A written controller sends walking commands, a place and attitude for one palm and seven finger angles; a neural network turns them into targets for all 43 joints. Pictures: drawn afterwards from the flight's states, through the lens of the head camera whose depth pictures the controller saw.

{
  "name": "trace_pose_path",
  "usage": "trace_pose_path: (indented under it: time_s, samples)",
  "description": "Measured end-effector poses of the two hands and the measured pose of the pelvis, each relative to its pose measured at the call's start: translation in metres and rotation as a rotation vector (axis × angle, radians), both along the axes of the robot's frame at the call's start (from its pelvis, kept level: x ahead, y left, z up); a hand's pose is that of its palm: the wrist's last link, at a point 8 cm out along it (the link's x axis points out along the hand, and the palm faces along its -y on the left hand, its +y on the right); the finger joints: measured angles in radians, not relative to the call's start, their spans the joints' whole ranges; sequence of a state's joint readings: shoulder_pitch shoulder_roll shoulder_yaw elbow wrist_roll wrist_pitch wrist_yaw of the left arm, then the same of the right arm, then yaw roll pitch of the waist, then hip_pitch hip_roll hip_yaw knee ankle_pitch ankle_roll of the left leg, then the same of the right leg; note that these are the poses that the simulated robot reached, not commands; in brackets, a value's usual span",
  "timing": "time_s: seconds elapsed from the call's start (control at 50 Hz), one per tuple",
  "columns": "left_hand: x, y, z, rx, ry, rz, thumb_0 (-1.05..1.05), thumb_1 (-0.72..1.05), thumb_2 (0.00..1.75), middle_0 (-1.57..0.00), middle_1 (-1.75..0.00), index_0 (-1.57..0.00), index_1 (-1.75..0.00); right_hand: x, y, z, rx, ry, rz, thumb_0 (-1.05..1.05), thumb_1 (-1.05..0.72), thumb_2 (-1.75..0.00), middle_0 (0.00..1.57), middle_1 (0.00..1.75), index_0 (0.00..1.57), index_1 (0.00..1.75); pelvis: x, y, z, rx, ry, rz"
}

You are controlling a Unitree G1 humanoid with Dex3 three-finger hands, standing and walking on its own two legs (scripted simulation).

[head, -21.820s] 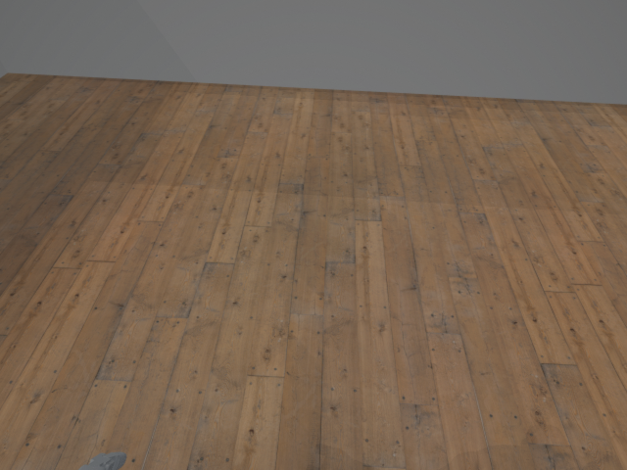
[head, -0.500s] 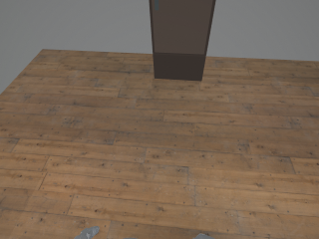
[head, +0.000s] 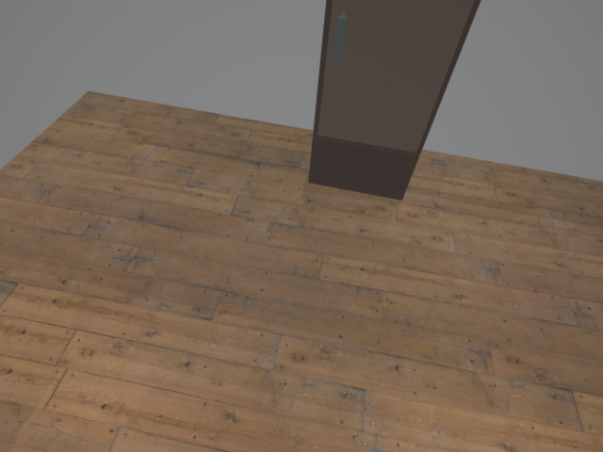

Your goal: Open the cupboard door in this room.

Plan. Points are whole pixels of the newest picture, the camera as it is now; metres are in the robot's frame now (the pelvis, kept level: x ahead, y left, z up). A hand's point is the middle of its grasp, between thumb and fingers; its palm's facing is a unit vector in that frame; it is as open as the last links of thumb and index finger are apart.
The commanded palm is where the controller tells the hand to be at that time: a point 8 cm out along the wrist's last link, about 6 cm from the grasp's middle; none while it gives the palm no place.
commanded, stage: stand and wait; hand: left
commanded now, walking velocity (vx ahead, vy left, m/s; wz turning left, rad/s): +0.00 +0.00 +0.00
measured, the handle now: (340, 35) +1.31 -0.02 -0.04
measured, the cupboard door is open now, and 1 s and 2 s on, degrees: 0 0 0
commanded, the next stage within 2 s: look at it before walking up in 1.30 s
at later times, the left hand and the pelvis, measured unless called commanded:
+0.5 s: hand (221, 423) +0.18 +0.14 -0.16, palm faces +0.06 -0.97 -0.22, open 7.2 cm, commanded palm none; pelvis +0.11 -0.04 +0.00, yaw +2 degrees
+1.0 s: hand out of the picture +0.10 +0.13 -0.17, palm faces +0.07 -0.99 -0.15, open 7.4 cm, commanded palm none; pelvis +0.14 -0.02 +0.01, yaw +1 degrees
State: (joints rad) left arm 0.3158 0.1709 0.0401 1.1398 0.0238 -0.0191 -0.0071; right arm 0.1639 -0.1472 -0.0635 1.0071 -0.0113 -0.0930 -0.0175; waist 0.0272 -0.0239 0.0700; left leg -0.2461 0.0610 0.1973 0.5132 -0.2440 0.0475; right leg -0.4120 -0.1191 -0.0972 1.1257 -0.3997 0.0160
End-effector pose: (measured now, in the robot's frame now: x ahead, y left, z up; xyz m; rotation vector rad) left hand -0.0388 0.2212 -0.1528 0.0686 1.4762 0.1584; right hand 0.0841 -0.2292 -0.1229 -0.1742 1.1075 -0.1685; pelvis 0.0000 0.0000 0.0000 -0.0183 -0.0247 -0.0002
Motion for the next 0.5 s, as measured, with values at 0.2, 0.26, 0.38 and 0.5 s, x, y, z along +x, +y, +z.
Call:
trace_pose_path:
  time_s: [0.2,0.26,0.38,0.5]
  samples:
    - [0.176,-0.004,0.019,0.065,-0.281,-0.079,0.00,0.91,0.90,-0.19,-0.30,-0.20,-0.30,-0.028,-0.011,-0.015,0.031,0.256,-0.062,-0.01,-0.93,-0.90,0.20,0.30,0.20,0.30,0.062,-0.014,0.004,0.029,-0.004,0.012]
    - [0.207,-0.018,0.018,0.080,-0.313,-0.109,0.00,0.91,0.90,-0.19,-0.30,-0.20,-0.30,-0.030,-0.013,-0.031,0.073,0.311,-0.087,0.00,-0.92,-0.90,0.20,0.30,0.20,0.30,0.082,-0.026,-0.005,0.051,-0.014,0.007]
    - [0.219,-0.044,0.019,0.080,-0.291,-0.105,0.00,0.92,0.90,-0.20,-0.30,-0.20,-0.30,-0.013,-0.017,-0.042,0.124,0.358,-0.096,0.01,-0.91,-0.90,0.20,0.30,0.19,0.30,0.102,-0.041,-0.006,0.029,-0.011,0.025]
    - [0.211,-0.038,0.020,0.091,-0.253,-0.053,-0.01,0.93,0.90,-0.20,-0.30,-0.20,-0.30,0.014,-0.018,-0.034,0.109,0.326,-0.049,0.01,-0.91,-0.90,0.20,0.30,0.19,0.30,0.110,-0.043,-0.001,0.017,0.001,0.036]
